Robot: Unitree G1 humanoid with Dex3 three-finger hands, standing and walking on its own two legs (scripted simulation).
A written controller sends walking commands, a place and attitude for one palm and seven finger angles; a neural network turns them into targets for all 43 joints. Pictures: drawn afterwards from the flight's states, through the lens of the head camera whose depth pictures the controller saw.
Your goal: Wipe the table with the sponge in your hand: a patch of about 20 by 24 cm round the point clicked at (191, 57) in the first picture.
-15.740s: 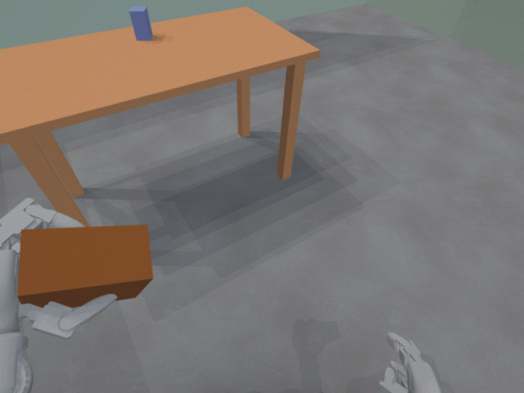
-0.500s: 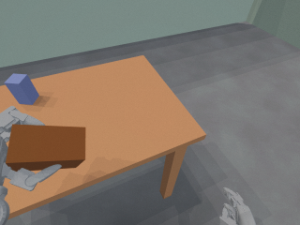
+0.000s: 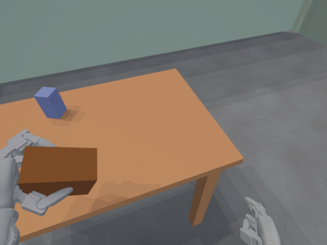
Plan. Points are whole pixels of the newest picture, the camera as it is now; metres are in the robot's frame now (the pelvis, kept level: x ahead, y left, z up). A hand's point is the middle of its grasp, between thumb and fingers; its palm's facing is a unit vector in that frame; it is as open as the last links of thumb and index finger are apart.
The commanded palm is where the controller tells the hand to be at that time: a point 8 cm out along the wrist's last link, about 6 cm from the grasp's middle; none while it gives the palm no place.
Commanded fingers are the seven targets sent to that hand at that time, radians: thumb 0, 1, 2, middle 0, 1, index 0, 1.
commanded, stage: come to a stop and stand still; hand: left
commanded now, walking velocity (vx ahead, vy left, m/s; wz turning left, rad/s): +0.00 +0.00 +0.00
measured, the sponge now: (71, 173) +0.22 +0.21 +0.13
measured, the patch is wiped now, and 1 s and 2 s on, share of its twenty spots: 0.00 0.00 0.00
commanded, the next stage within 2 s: look again from close up in 0.54 s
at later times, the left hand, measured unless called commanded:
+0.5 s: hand (22, 162) +0.22 +0.29 +0.16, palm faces +0.33 -0.86 -0.40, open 10.3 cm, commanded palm +0.17 +0.33 +0.18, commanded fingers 0.00 0.10 1.30 -1.20 -1.60 -1.20 -1.60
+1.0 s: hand (55, 163) +0.24 +0.25 +0.13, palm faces +0.17 -0.88 -0.44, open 10.3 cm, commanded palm +0.19 +0.30 +0.18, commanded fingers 0.00 0.10 1.30 -1.20 -1.60 -1.20 -1.60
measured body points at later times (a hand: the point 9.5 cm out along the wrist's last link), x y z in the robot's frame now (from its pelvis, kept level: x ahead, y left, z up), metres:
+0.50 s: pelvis +0.00 +0.05 +0.00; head +0.01 +0.06 +0.45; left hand +0.20 +0.34 +0.18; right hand +0.17 -0.16 -0.07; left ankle +0.04 +0.14 -0.74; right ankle +0.03 -0.08 -0.74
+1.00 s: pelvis +0.01 +0.03 +0.00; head +0.04 +0.04 +0.45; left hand +0.22 +0.30 +0.15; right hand +0.16 -0.21 -0.08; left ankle +0.04 +0.14 -0.74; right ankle +0.03 -0.08 -0.74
